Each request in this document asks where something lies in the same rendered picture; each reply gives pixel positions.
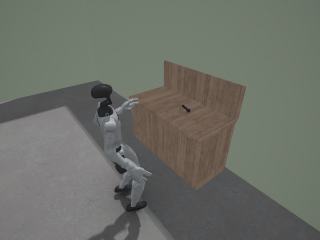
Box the robot left foot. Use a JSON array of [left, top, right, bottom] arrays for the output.
[[114, 184, 132, 193]]

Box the tap lever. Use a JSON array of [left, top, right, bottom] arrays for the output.
[[182, 105, 191, 113]]

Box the robot left upper arm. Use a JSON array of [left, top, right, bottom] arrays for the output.
[[93, 102, 101, 127]]

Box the right robot forearm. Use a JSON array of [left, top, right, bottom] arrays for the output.
[[107, 149, 136, 173]]

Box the robot right upper arm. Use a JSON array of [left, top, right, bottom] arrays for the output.
[[103, 117, 117, 157]]

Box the robot right hand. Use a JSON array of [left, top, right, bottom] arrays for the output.
[[132, 166, 152, 182]]

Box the left robot forearm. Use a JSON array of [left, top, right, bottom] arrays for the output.
[[115, 107, 123, 116]]

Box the robot head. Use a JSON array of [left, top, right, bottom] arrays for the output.
[[91, 84, 114, 118]]

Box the counter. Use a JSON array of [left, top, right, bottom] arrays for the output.
[[129, 60, 246, 190]]

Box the robot left hand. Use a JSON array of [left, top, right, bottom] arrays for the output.
[[121, 98, 139, 111]]

